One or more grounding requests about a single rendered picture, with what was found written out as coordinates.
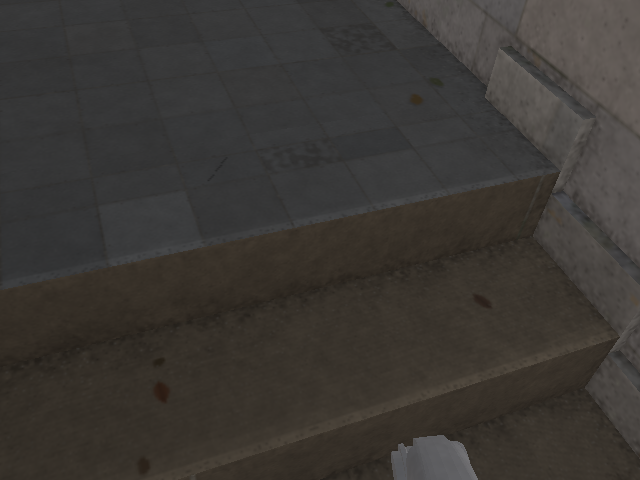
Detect stairs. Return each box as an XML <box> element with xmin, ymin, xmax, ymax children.
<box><xmin>0</xmin><ymin>172</ymin><xmax>640</xmax><ymax>480</ymax></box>

